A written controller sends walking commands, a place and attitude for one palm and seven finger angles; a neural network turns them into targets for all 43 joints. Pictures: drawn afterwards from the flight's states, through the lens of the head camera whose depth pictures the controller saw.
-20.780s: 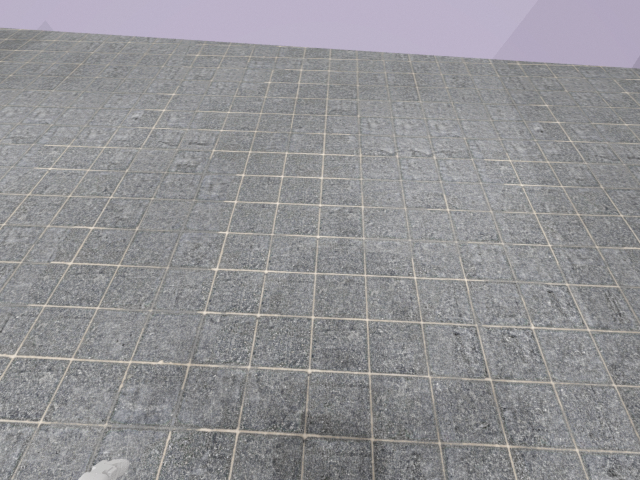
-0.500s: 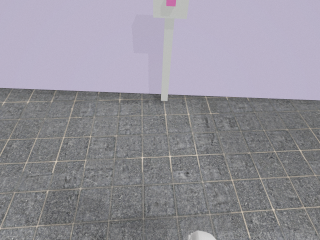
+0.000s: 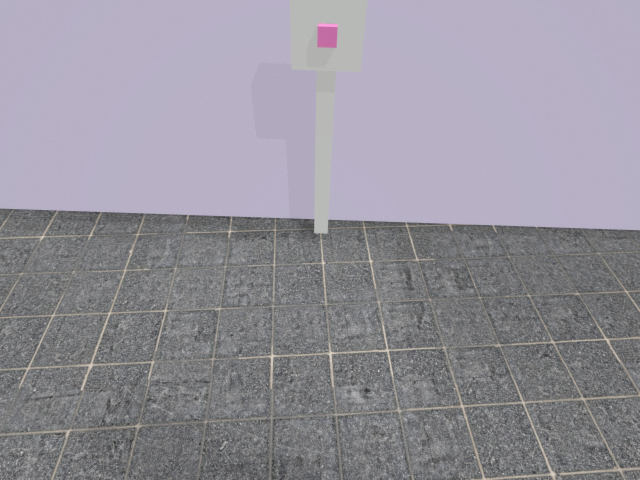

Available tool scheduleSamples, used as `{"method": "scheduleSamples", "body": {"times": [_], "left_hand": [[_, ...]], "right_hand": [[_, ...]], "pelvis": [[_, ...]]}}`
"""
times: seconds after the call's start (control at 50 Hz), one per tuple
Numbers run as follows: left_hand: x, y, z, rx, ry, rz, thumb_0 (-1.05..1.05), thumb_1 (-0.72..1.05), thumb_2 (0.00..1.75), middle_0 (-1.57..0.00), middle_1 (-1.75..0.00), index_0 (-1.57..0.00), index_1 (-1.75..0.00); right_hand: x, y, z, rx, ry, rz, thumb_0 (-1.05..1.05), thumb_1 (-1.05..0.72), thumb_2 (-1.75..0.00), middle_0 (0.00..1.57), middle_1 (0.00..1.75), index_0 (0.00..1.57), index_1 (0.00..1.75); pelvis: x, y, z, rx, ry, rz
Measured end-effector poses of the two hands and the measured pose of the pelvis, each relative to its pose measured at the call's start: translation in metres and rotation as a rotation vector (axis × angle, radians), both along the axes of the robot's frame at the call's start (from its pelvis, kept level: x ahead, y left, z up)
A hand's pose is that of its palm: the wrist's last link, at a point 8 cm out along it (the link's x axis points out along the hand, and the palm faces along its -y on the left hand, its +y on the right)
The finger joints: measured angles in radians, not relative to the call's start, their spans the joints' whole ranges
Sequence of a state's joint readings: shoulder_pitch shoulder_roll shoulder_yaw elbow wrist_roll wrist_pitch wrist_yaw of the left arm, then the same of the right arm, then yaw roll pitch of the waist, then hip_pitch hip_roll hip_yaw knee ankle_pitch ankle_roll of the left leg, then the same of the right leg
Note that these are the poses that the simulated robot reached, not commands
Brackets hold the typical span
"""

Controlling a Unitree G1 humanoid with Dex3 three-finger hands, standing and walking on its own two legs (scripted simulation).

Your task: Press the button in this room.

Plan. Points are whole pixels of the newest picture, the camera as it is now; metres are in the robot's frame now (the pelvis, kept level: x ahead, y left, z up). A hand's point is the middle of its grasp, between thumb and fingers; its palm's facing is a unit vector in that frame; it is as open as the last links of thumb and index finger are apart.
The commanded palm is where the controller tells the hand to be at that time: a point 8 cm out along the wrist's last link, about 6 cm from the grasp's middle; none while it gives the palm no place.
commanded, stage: stand and wait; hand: left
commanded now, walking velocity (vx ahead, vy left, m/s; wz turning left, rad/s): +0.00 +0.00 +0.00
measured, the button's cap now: (327, 35) +1.19 +0.04 +0.07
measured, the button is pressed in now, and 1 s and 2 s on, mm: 0 0 0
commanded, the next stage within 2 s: look at it before walking up in 0.46 s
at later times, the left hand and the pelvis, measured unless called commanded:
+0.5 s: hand out of the picture -0.02 +0.16 -0.17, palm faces +0.03 -0.99 -0.14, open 7.3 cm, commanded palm none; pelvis +0.03 +0.01 +0.01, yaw -2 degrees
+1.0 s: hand out of the picture +0.03 +0.17 -0.17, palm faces +0.01 -0.98 -0.19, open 7.3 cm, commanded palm none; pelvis +0.04 +0.01 +0.01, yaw -2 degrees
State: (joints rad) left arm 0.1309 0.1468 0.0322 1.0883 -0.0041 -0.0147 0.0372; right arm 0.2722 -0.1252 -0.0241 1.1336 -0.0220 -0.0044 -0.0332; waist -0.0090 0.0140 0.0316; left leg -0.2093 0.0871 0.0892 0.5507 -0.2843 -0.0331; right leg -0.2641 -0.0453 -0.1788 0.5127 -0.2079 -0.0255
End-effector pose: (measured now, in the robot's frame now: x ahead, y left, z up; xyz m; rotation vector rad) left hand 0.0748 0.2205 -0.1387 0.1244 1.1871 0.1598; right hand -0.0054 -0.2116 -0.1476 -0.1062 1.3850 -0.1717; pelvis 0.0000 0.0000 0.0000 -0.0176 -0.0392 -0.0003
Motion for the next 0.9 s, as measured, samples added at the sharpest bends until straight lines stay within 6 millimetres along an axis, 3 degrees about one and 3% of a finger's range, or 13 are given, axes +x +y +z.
{"method": "scheduleSamples", "body": {"times": [0.08, 0.18, 0.3, 0.4, 0.5, 0.64, 0.9], "left_hand": [[-0.014, 0.011, 0.001, 0.002, 0.051, 0.013, -0.02, 0.96, 0.9, -0.2, -0.3, -0.2, -0.3], [-0.047, 0.015, 0.001, 0.004, 0.157, 0.021, -0.01, 0.94, 0.9, -0.2, -0.3, -0.2, -0.3], [-0.088, 0.008, 0.002, -0.016, 0.295, 0.031, 0.0, 0.92, 0.9, -0.2, -0.3, -0.2, -0.3], [-0.104, -0.003, 0.002, -0.04, 0.357, 0.035, 0.0, 0.92, 0.9, -0.2, -0.3, -0.2, -0.3], [-0.101, -0.011, 0.001, -0.057, 0.359, 0.03, 0.0, 0.91, 0.9, -0.2, -0.3, -0.2, -0.3], [-0.074, -0.015, -0.002, -0.06, 0.298, 0.01, 0.0, 0.91, 0.9, -0.2, -0.3, -0.2, -0.3], [-0.047, 0.0, 0.001, -0.007, 0.24, -0.008, 0.01, 0.92, 0.9, -0.2, -0.3, -0.2, -0.3]], "right_hand": [[0.006, 0.001, 0.01, -0.01, -0.006, 0.001, 0.01, -0.93, -0.9, 0.19, 0.3, 0.2, 0.3], [0.012, 0.006, 0.013, -0.007, 0.002, 0.003, 0.01, -0.92, -0.9, 0.19, 0.3, 0.2, 0.3], [0.012, 0.013, 0.013, 0.005, 0.028, -0.003, 0.01, -0.92, -0.9, 0.2, 0.3, 0.2, 0.3], [0.01, 0.019, 0.011, 0.017, 0.051, -0.011, 0.01, -0.92, -0.9, 0.2, 0.3, 0.2, 0.3], [0.008, 0.025, 0.01, 0.027, 0.064, -0.023, 0.01, -0.91, -0.9, 0.2, 0.3, 0.2, 0.3], [0.007, 0.03, 0.009, 0.038, 0.065, -0.04, 0.0, -0.91, -0.9, 0.2, 0.3, 0.2, 0.3], [0.003, 0.029, 0.007, 0.046, 0.072, -0.057, 0.0, -0.91, -0.9, 0.2, 0.3, 0.2, 0.3]], "pelvis": [[0.009, 0.003, 0.007, 0.012, 0.002, -0.008], [0.017, 0.008, 0.011, 0.018, 0.007, -0.015], [0.023, 0.012, 0.012, 0.02, 0.013, -0.024], [0.027, 0.013, 0.012, 0.021, 0.018, -0.03], [0.031, 0.014, 0.012, 0.021, 0.021, -0.033], [0.035, 0.013, 0.011, 0.021, 0.022, -0.036], [0.039, 0.01, 0.01, 0.022, 0.018, -0.039]]}}
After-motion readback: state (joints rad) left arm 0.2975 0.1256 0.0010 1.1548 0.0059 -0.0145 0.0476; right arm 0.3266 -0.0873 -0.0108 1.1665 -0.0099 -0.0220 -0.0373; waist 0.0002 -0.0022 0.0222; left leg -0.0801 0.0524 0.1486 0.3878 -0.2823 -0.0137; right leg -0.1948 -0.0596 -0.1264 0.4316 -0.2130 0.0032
